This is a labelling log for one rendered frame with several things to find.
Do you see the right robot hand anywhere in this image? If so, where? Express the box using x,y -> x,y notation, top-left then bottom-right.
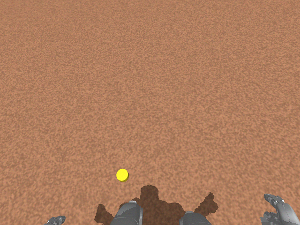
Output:
260,194 -> 300,225

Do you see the tin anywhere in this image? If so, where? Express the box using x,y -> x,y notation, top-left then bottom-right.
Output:
116,169 -> 129,182

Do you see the left robot hand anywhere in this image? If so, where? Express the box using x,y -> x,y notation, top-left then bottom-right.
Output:
43,216 -> 66,225

